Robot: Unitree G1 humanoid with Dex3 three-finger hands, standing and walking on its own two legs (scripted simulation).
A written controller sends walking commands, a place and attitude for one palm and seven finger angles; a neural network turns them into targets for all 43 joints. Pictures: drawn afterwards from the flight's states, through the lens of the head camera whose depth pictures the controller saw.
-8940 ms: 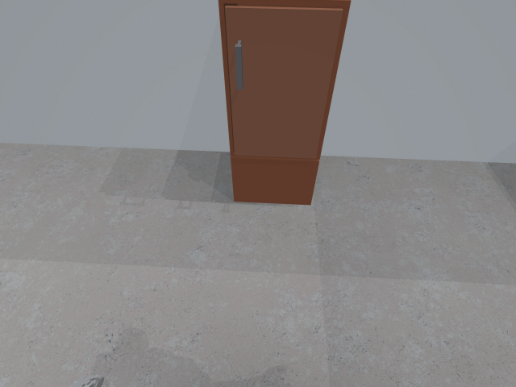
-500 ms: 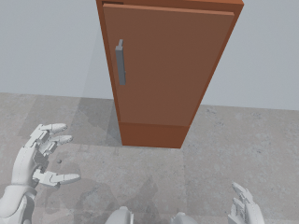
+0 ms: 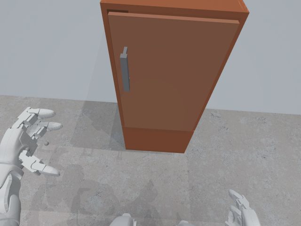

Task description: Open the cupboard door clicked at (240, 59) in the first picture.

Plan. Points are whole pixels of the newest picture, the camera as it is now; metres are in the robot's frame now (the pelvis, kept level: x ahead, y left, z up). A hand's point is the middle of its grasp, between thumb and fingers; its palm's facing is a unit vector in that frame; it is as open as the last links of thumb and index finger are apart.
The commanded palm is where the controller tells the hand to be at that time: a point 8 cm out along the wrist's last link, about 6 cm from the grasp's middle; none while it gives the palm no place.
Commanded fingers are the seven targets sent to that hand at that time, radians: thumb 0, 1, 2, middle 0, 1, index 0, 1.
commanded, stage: raise the hand with hooked fingers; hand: left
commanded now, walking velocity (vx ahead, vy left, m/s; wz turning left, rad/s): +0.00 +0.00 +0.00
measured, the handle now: (126, 70) +0.58 +0.13 +0.05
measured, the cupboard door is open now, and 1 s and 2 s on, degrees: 0 0 0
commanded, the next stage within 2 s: move the hooked fingers beside the handle in 0.50 s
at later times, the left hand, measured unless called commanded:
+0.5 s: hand (54, 145) +0.28 +0.25 +0.07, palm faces +0.03 -1.00 -0.03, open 14.0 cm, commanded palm +0.25 +0.30 +0.07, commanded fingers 0.00 -0.50 0.30 -0.30 -1.20 -0.30 -1.20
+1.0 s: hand (74, 122) +0.35 +0.23 +0.06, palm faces +0.01 -1.00 -0.01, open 14.0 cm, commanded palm +0.33 +0.28 +0.06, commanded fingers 0.00 -0.50 0.30 -0.30 -1.20 -0.30 -1.20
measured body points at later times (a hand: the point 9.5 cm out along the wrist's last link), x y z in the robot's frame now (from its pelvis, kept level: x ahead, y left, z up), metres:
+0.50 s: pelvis -0.01 -0.02 +0.00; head +0.05 -0.01 +0.45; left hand +0.27 +0.31 +0.07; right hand +0.14 -0.27 -0.08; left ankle +0.01 +0.09 -0.69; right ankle +0.01 -0.12 -0.69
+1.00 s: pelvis -0.01 -0.02 +0.00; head +0.06 -0.02 +0.44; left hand +0.34 +0.28 +0.07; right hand +0.12 -0.28 -0.09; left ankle +0.01 +0.09 -0.69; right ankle +0.01 -0.12 -0.69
